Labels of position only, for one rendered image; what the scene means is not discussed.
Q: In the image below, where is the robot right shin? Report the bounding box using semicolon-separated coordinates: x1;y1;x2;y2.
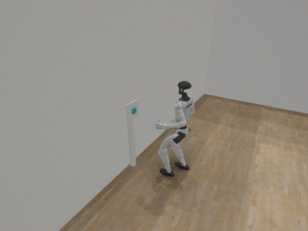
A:
172;144;186;166

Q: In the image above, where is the left robot hand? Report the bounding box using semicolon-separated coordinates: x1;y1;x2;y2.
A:
155;119;162;130

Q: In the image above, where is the panel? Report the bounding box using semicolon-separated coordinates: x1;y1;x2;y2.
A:
125;99;139;167

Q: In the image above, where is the right robot foot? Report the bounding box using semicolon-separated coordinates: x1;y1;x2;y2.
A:
175;162;190;170

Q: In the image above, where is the button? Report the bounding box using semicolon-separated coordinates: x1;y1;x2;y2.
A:
132;107;137;115

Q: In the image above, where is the robot left forearm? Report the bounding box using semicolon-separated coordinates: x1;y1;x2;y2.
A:
161;121;185;130

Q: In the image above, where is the robot right upper arm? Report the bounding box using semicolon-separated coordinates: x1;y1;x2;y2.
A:
188;95;195;116

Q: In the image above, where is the robot left upper arm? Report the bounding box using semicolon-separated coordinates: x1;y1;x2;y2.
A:
174;101;187;127

